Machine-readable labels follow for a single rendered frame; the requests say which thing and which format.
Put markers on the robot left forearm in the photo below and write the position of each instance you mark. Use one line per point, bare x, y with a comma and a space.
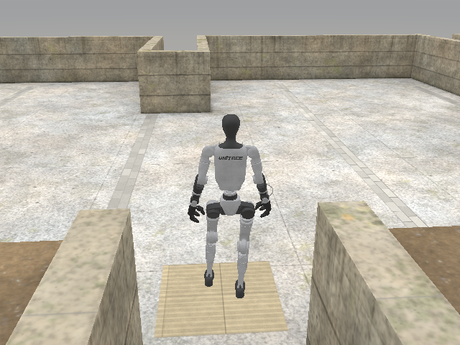
196, 194

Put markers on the left robot shin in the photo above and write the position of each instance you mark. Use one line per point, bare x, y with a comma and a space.
210, 255

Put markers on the right robot upper arm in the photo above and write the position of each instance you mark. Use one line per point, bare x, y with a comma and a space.
253, 153

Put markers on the right robot hand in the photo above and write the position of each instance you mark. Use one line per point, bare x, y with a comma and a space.
264, 206

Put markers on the robot right forearm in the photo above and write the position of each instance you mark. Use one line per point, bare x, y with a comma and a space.
262, 188

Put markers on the robot head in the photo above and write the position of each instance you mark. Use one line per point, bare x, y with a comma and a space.
230, 124

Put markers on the left robot hand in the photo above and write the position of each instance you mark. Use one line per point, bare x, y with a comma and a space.
192, 211

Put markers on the left robot upper arm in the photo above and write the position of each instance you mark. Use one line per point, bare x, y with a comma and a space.
208, 151

